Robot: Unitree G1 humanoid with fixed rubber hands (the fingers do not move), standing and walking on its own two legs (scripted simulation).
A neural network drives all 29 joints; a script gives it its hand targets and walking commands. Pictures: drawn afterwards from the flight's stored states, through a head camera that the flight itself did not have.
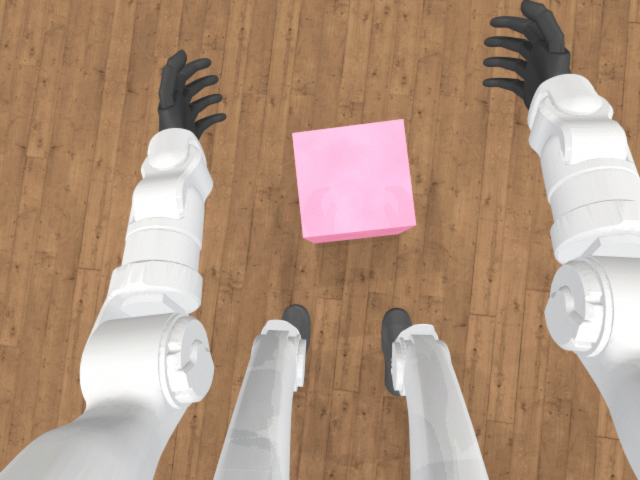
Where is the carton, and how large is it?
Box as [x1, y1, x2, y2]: [292, 119, 415, 242]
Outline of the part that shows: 402,119 292,133 303,237 312,242 322,242 395,234 415,225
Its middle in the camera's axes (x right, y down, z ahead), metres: +0.07 -0.11 +0.85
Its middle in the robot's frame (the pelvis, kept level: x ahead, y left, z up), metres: +0.50 +0.00 -0.52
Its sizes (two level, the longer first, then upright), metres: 0.210 0.200 0.250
